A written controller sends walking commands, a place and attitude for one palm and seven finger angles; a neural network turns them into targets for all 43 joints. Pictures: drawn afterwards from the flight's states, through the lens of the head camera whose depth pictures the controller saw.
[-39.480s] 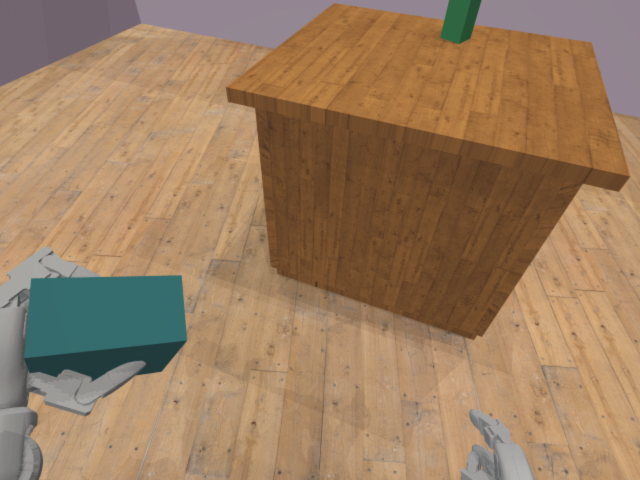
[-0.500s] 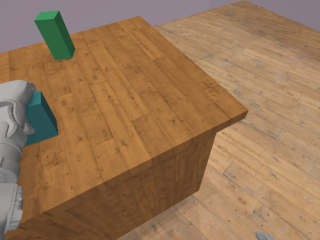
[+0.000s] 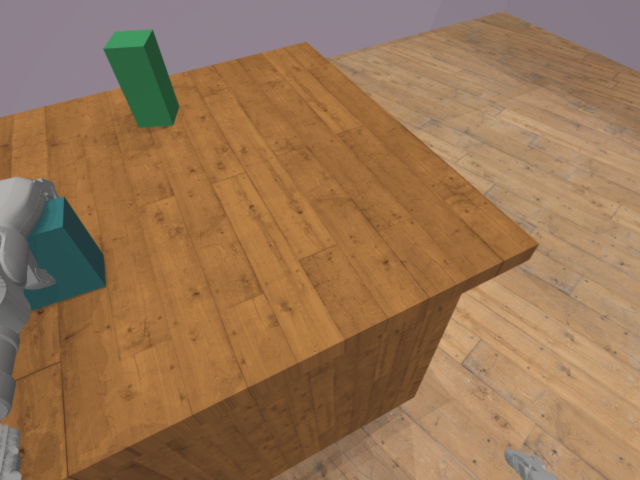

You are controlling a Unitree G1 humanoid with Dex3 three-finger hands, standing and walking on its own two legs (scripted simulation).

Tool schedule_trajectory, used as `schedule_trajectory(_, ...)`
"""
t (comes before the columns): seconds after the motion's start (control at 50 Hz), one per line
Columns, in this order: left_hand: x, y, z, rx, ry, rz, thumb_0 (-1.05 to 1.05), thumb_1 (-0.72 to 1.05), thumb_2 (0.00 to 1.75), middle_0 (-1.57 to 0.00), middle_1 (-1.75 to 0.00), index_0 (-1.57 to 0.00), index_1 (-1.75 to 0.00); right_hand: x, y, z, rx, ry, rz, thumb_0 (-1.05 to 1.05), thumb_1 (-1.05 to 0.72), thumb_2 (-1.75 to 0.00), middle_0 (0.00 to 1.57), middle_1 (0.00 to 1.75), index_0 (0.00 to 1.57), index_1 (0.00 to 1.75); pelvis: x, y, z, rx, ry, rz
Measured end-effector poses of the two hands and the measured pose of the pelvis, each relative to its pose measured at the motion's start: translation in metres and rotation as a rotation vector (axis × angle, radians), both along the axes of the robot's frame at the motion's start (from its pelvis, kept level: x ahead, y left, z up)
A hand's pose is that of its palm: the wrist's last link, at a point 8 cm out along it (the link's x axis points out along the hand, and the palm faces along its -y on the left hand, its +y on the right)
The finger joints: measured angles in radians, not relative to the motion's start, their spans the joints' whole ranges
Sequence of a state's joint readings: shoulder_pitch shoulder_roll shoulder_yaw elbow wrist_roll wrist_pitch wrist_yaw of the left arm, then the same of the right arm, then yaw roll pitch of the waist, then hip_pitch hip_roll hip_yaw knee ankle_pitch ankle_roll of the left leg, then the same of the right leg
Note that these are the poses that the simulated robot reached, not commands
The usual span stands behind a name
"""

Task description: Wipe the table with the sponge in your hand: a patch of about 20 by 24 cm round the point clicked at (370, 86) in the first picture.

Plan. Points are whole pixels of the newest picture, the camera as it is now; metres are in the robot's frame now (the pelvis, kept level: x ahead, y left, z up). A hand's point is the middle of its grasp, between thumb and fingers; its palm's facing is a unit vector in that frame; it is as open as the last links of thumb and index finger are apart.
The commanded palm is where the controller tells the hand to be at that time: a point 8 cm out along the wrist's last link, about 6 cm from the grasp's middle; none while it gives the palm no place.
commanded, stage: slide back across to the first lane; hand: left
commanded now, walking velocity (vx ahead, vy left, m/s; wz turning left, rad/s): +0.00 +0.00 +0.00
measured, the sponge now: (39, 268) +0.33 +0.39 +0.08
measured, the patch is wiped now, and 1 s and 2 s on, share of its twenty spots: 1.00 1.00 1.00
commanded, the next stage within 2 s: wipe back along the first lane in 0.18 s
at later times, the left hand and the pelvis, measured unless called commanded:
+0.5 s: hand (6, 265) +0.31 +0.40 +0.12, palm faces +0.00 -0.02 -1.00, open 9.9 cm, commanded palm +0.28 +0.37 +0.17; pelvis +0.01 +0.04 +0.00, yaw +3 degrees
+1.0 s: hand (15, 298) +0.27 +0.36 +0.12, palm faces +0.04 -0.03 -1.00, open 9.9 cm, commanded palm +0.23 +0.35 +0.15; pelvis +0.00 +0.02 +0.00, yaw +1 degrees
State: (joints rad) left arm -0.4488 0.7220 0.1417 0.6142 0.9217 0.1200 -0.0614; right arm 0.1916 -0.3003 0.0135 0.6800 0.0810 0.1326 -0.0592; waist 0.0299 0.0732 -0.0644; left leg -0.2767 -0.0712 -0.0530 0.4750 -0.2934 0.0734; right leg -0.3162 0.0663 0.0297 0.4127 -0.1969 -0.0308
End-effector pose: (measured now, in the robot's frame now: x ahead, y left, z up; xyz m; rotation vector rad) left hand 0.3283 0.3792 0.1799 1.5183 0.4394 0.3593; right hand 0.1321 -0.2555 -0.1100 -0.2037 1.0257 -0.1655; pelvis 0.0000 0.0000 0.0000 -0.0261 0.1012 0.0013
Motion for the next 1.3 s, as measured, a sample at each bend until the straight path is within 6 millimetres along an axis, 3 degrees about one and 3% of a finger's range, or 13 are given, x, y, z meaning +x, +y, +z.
schedule_trajectory(0.16,-0.020,0.017,-0.001,-0.001,-0.012,0.007,0.00,-0.50,1.08,-0.74,-1.36,-0.76,-1.34,0.050,0.034,0.013,0.003,-0.086,0.103,0.00,-0.91,-0.90,0.20,0.30,0.20,0.30,0.006,0.016,0.001,-0.009,-0.014,0.033)
schedule_trajectory(0.28,-0.024,0.022,-0.002,-0.001,-0.004,-0.004,0.00,-0.50,1.08,-0.74,-1.36,-0.76,-1.34,0.073,0.059,0.018,0.021,-0.128,0.164,0.00,-0.91,-0.90,0.21,0.30,0.20,0.30,0.008,0.026,0.002,-0.013,-0.015,0.046)
schedule_trajectory(0.46,-0.035,0.012,-0.002,0.003,-0.035,-0.035,0.00,-0.50,1.08,-0.73,-1.37,-0.76,-1.34,0.076,0.084,0.015,0.061,-0.128,0.213,0.00,-0.91,-0.90,0.21,0.30,0.20,0.30,0.008,0.037,0.003,-0.017,-0.020,0.054)
schedule_trajectory(0.64,-0.046,-0.006,-0.003,0.007,-0.068,-0.038,0.00,-0.49,1.08,-0.73,-1.37,-0.75,-1.34,0.076,0.095,0.009,0.094,-0.127,0.239,0.01,-0.91,-0.90,0.21,0.30,0.20,0.30,0.006,0.040,0.003,-0.012,-0.034,0.047)
schedule_trajectory(0.78,-0.059,-0.017,-0.004,0.001,-0.080,-0.031,0.00,-0.49,1.08,-0.73,-1.37,-0.75,-1.34,0.082,0.092,0.015,0.108,-0.176,0.238,0.01,-0.91,-0.90,0.21,0.30,0.20,0.30,0.005,0.035,0.003,-0.009,-0.046,0.031)
schedule_trajectory(0.98,-0.079,-0.027,-0.005,-0.001,-0.090,-0.001,0.00,-0.49,1.08,-0.72,-1.37,-0.75,-1.35,0.088,0.069,0.025,0.087,-0.216,0.229,0.01,-0.91,-0.90,0.21,0.30,0.20,0.30,0.003,0.018,0.003,-0.002,-0.064,0.020)
schedule_trajectory(1.3,-0.108,-0.042,-0.005,0.004,-0.073,0.010,0.00,-0.48,1.08,-0.71,-1.38,-0.74,-1.35,0.071,0.026,0.022,0.061,-0.220,0.172,0.01,-0.91,-0.90,0.20,0.30,0.20,0.30,0.000,-0.008,0.000,0.006,-0.077,0.003)
